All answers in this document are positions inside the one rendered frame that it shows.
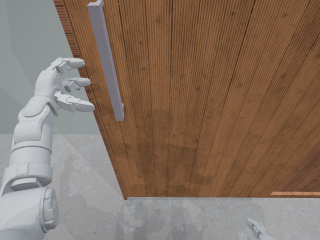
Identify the handle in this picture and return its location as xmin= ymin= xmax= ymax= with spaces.
xmin=87 ymin=0 xmax=125 ymax=121

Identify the left robot forearm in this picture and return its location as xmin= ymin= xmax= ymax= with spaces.
xmin=0 ymin=95 xmax=59 ymax=199

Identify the wardrobe door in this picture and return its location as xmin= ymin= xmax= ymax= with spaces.
xmin=274 ymin=142 xmax=320 ymax=192
xmin=63 ymin=0 xmax=320 ymax=198

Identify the robot left hand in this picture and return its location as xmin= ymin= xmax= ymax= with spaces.
xmin=34 ymin=57 xmax=95 ymax=113

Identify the robot left upper arm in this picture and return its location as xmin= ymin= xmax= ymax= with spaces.
xmin=0 ymin=186 xmax=60 ymax=240

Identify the robot right hand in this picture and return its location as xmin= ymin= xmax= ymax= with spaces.
xmin=246 ymin=218 xmax=274 ymax=240

